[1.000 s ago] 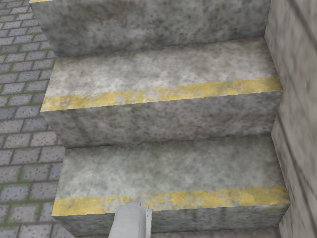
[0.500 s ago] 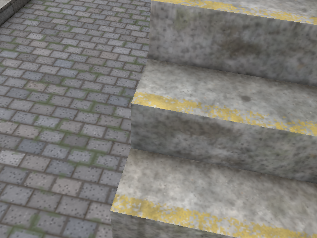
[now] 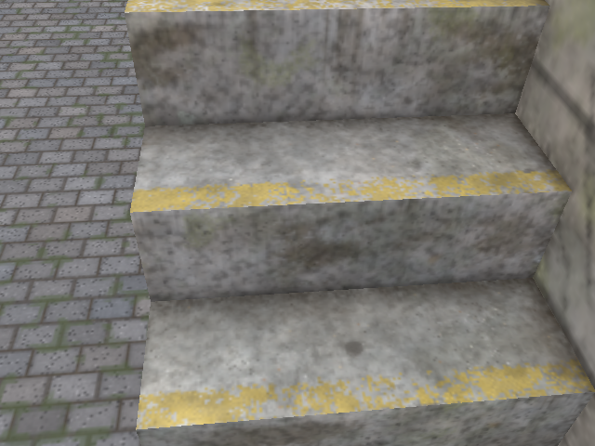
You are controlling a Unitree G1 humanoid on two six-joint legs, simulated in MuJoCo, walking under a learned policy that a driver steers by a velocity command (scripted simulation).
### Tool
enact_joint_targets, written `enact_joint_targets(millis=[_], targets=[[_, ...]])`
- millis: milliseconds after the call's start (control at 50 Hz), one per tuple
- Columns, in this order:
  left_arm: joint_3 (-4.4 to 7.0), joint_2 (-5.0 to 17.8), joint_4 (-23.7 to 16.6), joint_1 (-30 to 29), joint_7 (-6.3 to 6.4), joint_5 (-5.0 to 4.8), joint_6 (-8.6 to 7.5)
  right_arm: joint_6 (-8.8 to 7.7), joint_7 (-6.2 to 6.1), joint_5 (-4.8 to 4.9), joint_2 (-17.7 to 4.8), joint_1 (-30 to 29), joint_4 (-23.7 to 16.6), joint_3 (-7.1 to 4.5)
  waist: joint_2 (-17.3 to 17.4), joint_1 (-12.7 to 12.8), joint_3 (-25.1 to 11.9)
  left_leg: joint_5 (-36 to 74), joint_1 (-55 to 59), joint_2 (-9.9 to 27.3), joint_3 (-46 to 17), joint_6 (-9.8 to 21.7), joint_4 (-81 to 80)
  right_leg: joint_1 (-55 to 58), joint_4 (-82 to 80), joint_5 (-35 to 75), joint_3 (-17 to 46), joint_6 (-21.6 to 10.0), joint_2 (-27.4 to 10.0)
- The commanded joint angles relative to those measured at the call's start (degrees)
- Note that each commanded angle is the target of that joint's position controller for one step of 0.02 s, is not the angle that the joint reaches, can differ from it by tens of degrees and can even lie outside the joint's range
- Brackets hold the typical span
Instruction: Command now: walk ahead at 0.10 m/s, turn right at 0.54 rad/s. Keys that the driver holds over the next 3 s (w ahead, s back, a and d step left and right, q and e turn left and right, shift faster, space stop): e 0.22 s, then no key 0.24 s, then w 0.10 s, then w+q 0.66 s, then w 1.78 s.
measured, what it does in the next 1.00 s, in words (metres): climbs: left foot, then right foot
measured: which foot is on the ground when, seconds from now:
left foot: up 0.00-0.18, down 0.20-0.58, up 0.60-1.00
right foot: down 0.00-0.22, up 0.24-0.54, down 0.56-1.00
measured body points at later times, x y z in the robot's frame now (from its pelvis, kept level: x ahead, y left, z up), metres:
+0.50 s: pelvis +0.11 -0.04 +0.08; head +0.13 -0.02 +0.53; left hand +0.29 +0.20 -0.03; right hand +0.16 -0.32 -0.02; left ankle +0.02 +0.13 -0.65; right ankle +0.09 -0.18 -0.54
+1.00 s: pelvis +0.18 -0.08 +0.12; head +0.26 -0.09 +0.56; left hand +0.11 +0.16 -0.01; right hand +0.51 -0.20 +0.08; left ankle +0.29 +0.01 -0.41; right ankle +0.07 -0.20 -0.64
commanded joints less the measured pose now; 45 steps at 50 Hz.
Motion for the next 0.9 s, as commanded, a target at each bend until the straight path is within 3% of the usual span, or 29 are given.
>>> enact_joint_targets(millis=[20,80,100,120,140,180,200,220,240,260,300,340,360,400,440,480,520,540,560,580,600,620,660,720,740,780,800,840,900], targets=[[-0.38,0.72,-5.39,-9.99,0.27,-0.28,-2.84,0.48,-0.63,-0.48,-0.89,0.66,-5.37,1.74,0.91,-4.37,10.46,-1.92,-11.8,2.04,0.26,-1.83,-3.83,-0.38,-23.58,34.57,20.48,-8.05,-11.51],[0.72,3.99,-7.99,-5.84,2.11,1.45,-1.2,2.35,-1.11,1.35,-2.24,-5.68,-8.08,2.06,-1.97,-1.64,6.65,-13.58,-3.25,4.77,5.74,0.14,-35.15,5.42,-26.92,56.53,15.45,-5.27,-10.88],[1.1,4.8,-8.96,-3.25,2.3,3.45,-1.3,2.8,-1.68,2.75,-2.37,-5.09,-6.89,1.61,-4.61,0.92,2.57,-12.82,2.87,3.62,8.66,1.16,-40.0,8.91,-30.89,67.72,16.6,-3.21,-13.77],[1.42,4.65,-9.34,-2.25,3.14,3.81,-0.95,3.12,-2.24,3.91,-1.66,-4.5,-6.65,1.79,-7.66,1.5,0.84,-11.13,9.48,3.81,8.06,3.18,-49.98,9.91,-33.66,68.38,17.27,-1.78,-14.37],[1.93,7.05,-8.79,2.66,2.26,3.07,-0.36,3.52,-2.8,2.94,-0.56,-6.46,-9.76,2.61,-7.14,2.49,-0.81,-31.37,5.3,1.91,5.82,3.83,-56.96,21.88,-36.08,66.37,18.55,-1.28,-14.27],[1.93,7.22,-13.11,-5.5,0.43,3.47,-0.37,1.41,-1.02,5.37,-3.83,-1.78,-6.0,1.43,4.55,-0.77,-5.3,-2.86,15.64,0.9,10.35,3.08,-79.58,34.13,-23.0,84.2,16.49,2.5,-12.22],[2.1,8.36,-13.04,-3.22,-0.58,2.57,-1.37,1.54,-1.51,6.39,-4.68,1.52,-5.12,0.97,2.11,-2.24,-10.13,6.26,24.22,1.37,8.74,2.56,-93.77,37.41,-17.5,76.78,16.98,4.11,-11.2],[2.41,7.56,-13.2,-1.08,-1.71,0.63,-2.46,1.36,-2.02,4.68,-7.85,1.02,-4.47,0.0,7.0,-1.12,-9.63,22.86,40.13,9.17,1.95,5.64,-95.53,21.68,-7.86,37.94,15.79,7.9,-8.06],[2.17,4.16,-13.67,0.6,-1.57,-0.96,-3.0,2.56,-2.65,3.4,-12.82,2.11,-2.99,-1.92,14.28,-0.05,-8.82,72.42,61.77,21.74,-7.03,16.38,-77.78,-7.99,9.71,3.73,9.47,11.93,-2.8],[1.69,4.84,-13.12,0.88,-1.43,-0.43,-3.68,2.95,-3.92,0.69,-10.65,4.96,-3.24,-2.05,-0.95,-2.08,-11.06,77.96,66.7,29.5,-6.11,22.76,-74.22,-22.63,27.79,-5.0,5.69,13.52,-5.78],[1.09,2.88,-12.96,0.21,-1.08,0.31,-3.69,1.28,-4.93,-1.13,-8.04,2.07,-3.49,-1.92,-6.52,-0.42,-9.37,57.89,56.1,27.31,-0.85,19.12,-79.12,-21.83,37.29,2.0,9.5,13.34,-9.82],[0.39,1.71,-16.12,-1.09,-1.01,3.61,-0.65,-0.78,-3.97,1.56,-9.02,3.53,0.29,-2.47,-4.4,2.25,-3.17,41.3,46.73,23.22,3.15,13.66,-81.86,-19.26,39.68,9.48,10.77,12.3,-11.07],[0.52,3.22,-16.38,-1.85,-1.19,2.71,0.63,-1.47,-3.17,2.61,-8.96,2.45,0.81,-2.59,-0.29,1.44,-1.19,39.25,45.04,21.47,4.81,12.43,-83.04,-18.9,38.1,9.48,8.65,12.08,-9.79],[0.03,2.61,-18.62,-5.53,-1.31,3.81,2.27,-1.68,-2.76,2.88,-10.12,4.95,3.02,-3.12,2.66,0.45,2.27,38.24,44.9,21.08,7.51,11.85,-86.14,-21.68,41.0,8.71,6.59,11.38,-10.04],[-0.66,2.72,-19.57,-3.26,-1.32,1.78,2.78,-1.26,-2.29,2.26,-9.87,-1.26,2.87,-2.4,7.44,4.14,4.67,41.62,39.29,17.86,14.74,8.44,-89.59,-12.9,23.15,9.62,5.33,11.65,-13.4],[-1.03,3.49,-20.39,0.61,1.05,1.6,2.64,-0.21,-1.71,2.41,-10.88,-10.57,2.4,-2.42,14.56,8.93,3.12,47.89,28.01,14.54,19.85,5.68,-91.89,7.85,0.42,13.79,-1.57,9.63,-15.47],[0.6,4.33,-18.21,13.28,3.33,2.02,1.9,0.35,-1.05,3.82,-13.85,-5.19,6.06,-4.46,15.46,14.04,-1.7,52.48,29.42,15.85,16.88,8.41,-79.31,21.86,-14.64,20.08,-5.15,4.45,-16.26],[0.73,4.62,-13.97,20.49,2.76,2.01,-0.44,1.8,0.31,5.4,-12.4,-6.01,5.73,-4.23,6.74,16.07,-2.02,42.16,34.25,10.03,17.6,6.09,-66.02,23.17,-32.48,35.29,-10.94,4.6,-12.36],[0.69,5.49,-12.2,18.38,2.78,4.08,-2.44,2.32,0.6,6.41,-8.48,-5.03,5.11,-3.24,0.69,13.65,1.77,29.11,33.8,7.15,15.41,5.29,-56.27,23.01,-45.99,44.34,-14.7,4.89,-8.81],[-0.1,5.64,-10.39,14.98,1.63,6.54,-3.98,2.72,0.81,5.87,-3.94,-6.93,3.4,-1.92,-0.59,11.07,4.18,-10.98,16.76,3.56,11.22,4.15,-36.87,30.83,-45.42,54.09,-3.41,2.58,-18.33],[-1.17,7.18,-8.71,15.75,0.19,6.67,-3.82,2.96,0.09,5.9,1.8,4.67,3.71,-1.45,-7.66,2.28,-1.36,-24.77,6.53,-3.19,-1.8,-0.81,-10.51,34.74,-31.05,107.32,13.86,-2.9,-30.1],[-1.27,8.36,-10.52,15.6,-0.64,5.52,-3.57,3.1,-0.12,5.85,1.99,11.17,4.68,-2.05,-4.86,2.29,-7.75,-22.55,4.24,-5.2,-10.18,-1.59,5.35,31.22,-33.75,97.47,16.19,-7.71,-35.87],[-1.0,7.32,-11.06,4.18,-1.35,3.96,-3.77,3.92,0.13,2.7,-2.29,-5.42,-3.58,-2.91,-10.04,0.87,7.21,-21.97,-19.2,-3.49,-1.54,-0.24,20.1,24.01,-43.13,39.55,16.3,-8.55,-34.57],[-1.83,2.86,-5.07,10.06,0.44,3.45,-6.59,6.71,-1.16,0.55,-0.98,-16.49,-12.06,-1.61,-11.69,2.19,11.27,-26.56,-35.54,-1.34,-5.06,5.24,38.23,25.74,-48.03,22.61,12.45,-4.79,-35.77],[-1.73,2.4,-1.7,14.22,0.77,3.12,-7.11,7.01,-1.9,1.07,0.15,-17.27,-13.15,-1.18,-8.46,2.2,12.04,-31.07,-42.51,-0.75,-5.62,6.9,40.96,28.65,-49.98,14.23,11.97,-4.07,-36.32],[-2.31,-0.01,1.48,23.13,2.24,2.94,-7.3,7.42,-1.46,-0.26,1.49,-21.72,-14.04,-0.06,-2.56,6.97,9.83,-35.3,-55.55,-0.72,-3.94,7.95,34.27,50.46,-46.97,20.77,12.6,-4.41,-31.34],[-1.53,1.42,2.34,26.11,3.08,3.83,-7.38,7.81,-0.81,0.05,1.96,-22.45,-14.19,-0.03,-5.48,8.65,6.29,-38.93,-58.16,-0.77,-2.19,7.58,33.4,57.43,-45.77,30.24,12.46,-5.21,-31.77],[-0.89,2.45,2.31,25.63,3.81,3.66,-7.97,8.8,-0.35,0.9,3.29,-24.59,-16.96,0.36,-5.06,7.53,5.83,-42.97,-57.68,0.67,-1.59,7.49,31.84,53.97,-48.17,36.64,10.74,-5.06,-34.01],[-1.64,2.81,1.1,16.34,4.11,1.35,-8.11,10.87,0.19,1.93,5.18,-31.62,-23.82,2.4,-6.74,3.26,12.6,-40.05,-45.74,7.45,4.66,8.08,10.7,33.65,-61.74,29.61,1.01,-1.67,-31.96]])
Next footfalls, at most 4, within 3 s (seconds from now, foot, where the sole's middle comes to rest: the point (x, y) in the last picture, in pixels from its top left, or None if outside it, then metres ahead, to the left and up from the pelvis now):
0.20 left None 0.06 0.14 -0.69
0.56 right None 0.10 -0.20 -0.69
1.02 left None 0.33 0.02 -0.49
1.64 right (532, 424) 0.43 -0.32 -0.30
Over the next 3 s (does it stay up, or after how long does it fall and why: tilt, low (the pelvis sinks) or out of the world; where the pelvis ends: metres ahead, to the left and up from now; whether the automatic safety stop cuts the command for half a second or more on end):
stays up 0.04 -0.02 0.06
